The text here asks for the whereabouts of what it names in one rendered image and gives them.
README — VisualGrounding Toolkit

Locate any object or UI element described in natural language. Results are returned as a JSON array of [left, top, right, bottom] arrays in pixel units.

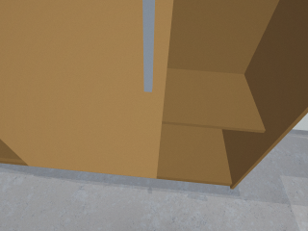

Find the handle
[[142, 0, 155, 92]]

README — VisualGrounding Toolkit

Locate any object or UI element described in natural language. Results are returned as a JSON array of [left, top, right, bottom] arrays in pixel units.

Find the wardrobe door
[[0, 0, 174, 179], [0, 139, 22, 160]]

